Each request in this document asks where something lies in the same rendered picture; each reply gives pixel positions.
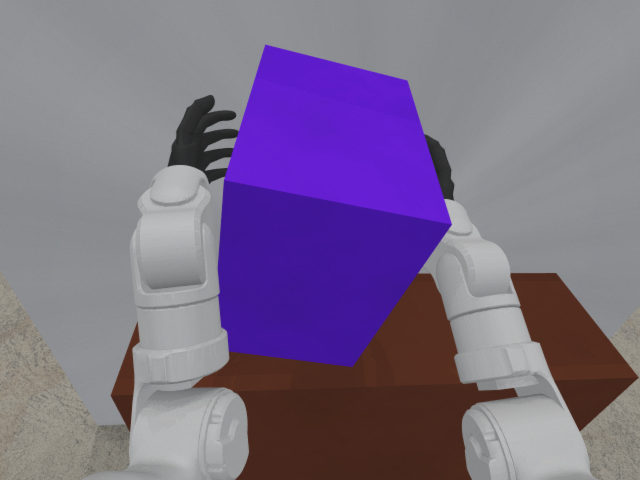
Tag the right robot hand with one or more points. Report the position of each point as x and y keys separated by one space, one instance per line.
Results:
x=442 y=167

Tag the pedestal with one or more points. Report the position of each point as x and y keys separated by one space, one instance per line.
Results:
x=397 y=413

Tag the left robot hand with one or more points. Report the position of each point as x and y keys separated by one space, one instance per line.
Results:
x=191 y=141

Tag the carton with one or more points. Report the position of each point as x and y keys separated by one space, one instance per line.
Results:
x=331 y=206

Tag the right robot forearm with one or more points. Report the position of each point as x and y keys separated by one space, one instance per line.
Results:
x=492 y=340

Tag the left robot upper arm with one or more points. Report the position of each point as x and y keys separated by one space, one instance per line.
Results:
x=190 y=434

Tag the left robot forearm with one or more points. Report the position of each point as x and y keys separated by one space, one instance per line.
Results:
x=176 y=286

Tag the right robot upper arm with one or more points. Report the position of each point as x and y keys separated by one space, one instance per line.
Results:
x=523 y=438

